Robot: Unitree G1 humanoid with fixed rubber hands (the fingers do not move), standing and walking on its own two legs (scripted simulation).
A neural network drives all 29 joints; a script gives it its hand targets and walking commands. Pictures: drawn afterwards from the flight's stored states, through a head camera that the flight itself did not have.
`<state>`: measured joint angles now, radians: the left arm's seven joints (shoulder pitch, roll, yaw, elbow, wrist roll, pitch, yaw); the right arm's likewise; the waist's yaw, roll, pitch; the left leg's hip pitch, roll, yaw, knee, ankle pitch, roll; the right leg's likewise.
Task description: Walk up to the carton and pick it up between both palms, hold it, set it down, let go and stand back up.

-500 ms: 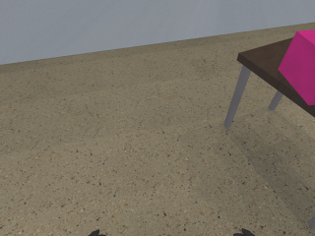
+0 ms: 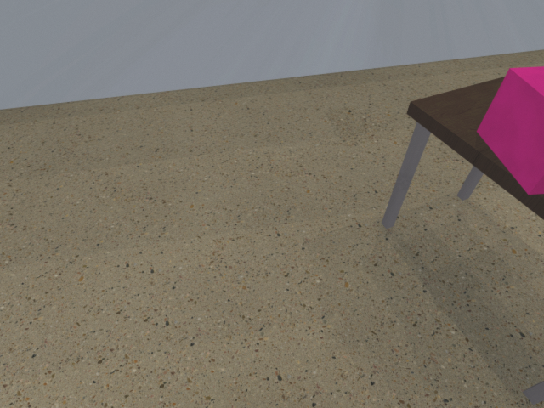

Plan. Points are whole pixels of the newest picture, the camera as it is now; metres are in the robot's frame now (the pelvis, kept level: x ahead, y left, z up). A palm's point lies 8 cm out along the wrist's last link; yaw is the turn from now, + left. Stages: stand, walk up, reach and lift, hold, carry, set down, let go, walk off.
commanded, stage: stand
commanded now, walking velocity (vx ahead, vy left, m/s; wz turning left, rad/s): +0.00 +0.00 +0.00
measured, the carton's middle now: out of the picture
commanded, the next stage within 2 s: none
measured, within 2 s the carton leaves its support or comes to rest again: neither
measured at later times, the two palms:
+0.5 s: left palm out of the picture +0.01 +0.22 -0.14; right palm out of the picture +0.01 -0.21 -0.14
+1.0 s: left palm out of the picture -0.02 +0.21 -0.14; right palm out of the picture -0.02 -0.19 -0.14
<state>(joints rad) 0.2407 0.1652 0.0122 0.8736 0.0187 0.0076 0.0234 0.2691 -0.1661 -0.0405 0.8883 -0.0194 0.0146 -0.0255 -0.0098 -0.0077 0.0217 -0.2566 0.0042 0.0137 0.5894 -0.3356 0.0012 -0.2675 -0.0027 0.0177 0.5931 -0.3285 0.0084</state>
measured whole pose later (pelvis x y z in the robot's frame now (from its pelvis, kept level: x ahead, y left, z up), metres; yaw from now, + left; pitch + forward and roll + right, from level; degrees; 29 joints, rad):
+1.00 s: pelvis -0.01 +0.01 +0.01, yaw +0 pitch -3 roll +0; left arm 0.27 0.11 0.00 1.18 0.01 0.00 0.04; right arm 0.28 -0.10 -0.02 1.16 -0.02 0.00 -0.04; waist -0.01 0.00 0.04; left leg -0.14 -0.01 0.02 0.45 -0.26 0.01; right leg -0.15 -0.02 0.03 0.46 -0.26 0.02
